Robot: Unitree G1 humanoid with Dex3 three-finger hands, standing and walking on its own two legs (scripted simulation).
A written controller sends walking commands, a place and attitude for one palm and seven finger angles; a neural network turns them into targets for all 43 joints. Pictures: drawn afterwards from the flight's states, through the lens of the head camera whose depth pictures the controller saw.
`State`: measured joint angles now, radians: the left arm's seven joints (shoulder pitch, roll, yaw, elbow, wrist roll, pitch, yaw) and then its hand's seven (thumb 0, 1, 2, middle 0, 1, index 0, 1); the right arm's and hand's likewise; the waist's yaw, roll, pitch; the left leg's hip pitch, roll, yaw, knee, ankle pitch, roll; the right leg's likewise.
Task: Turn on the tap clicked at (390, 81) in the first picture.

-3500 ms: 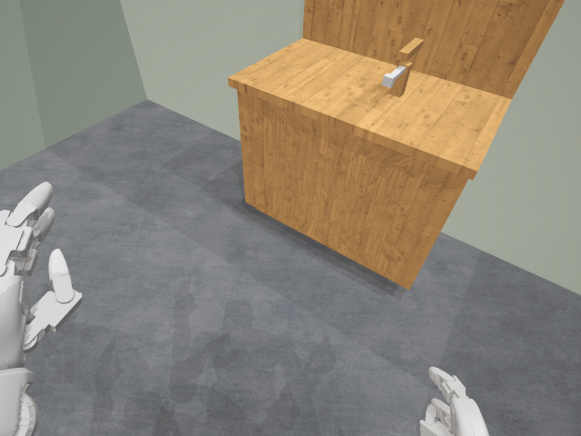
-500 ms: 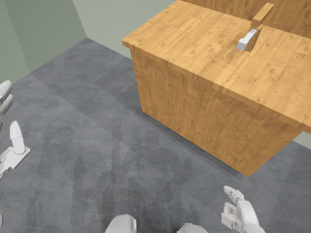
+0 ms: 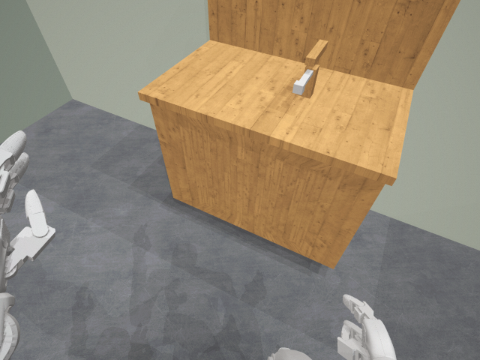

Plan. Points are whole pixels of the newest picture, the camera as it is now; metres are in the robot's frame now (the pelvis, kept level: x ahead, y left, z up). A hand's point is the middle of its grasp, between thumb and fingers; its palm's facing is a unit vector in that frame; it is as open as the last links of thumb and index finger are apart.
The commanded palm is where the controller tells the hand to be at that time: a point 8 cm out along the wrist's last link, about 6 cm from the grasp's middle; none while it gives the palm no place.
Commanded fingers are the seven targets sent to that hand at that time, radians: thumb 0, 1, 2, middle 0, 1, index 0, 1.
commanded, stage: turn to face it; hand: left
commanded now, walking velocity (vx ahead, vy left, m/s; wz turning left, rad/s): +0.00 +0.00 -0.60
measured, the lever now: (299, 87) +0.82 -0.08 +0.03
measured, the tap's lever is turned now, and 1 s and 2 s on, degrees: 0 0 0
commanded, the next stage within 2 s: take the last steps up to it in 1.02 s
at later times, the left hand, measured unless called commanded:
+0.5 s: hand (182, 232) +0.22 +0.10 +0.19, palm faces +0.08 -0.83 -0.55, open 7.4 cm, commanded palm +0.18 +0.16 +0.18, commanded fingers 0.00 0.90 0.90 -0.20 -0.30 -0.20 -0.30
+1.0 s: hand (290, 271) +0.20 -0.03 +0.17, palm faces -0.17 -0.86 -0.48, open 7.4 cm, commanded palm +0.16 +0.07 +0.18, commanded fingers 0.00 0.90 0.90 -0.20 -0.30 -0.20 -0.30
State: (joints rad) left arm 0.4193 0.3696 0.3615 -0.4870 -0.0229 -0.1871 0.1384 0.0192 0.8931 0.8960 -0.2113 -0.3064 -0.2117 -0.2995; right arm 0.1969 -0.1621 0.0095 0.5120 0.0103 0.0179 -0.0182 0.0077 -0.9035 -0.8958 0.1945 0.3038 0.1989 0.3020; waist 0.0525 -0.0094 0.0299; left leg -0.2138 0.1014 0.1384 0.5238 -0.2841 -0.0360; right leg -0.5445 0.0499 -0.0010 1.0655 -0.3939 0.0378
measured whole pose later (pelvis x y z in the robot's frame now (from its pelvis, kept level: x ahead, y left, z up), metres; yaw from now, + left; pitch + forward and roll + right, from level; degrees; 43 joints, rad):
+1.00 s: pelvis -0.13 -0.07 -0.01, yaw -34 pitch +0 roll -1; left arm 0.38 0.37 0.35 -0.49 -0.03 -0.20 0.14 0.02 0.90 0.90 -0.21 -0.31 -0.21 -0.30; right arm 0.16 -0.18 0.02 0.58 0.02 -0.03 0.01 0.01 -0.90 -0.89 0.20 0.30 0.21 0.30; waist -0.01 0.07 0.14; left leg -0.42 0.16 0.05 0.96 -0.49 -0.07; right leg -0.33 0.02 -0.06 0.63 -0.30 -0.04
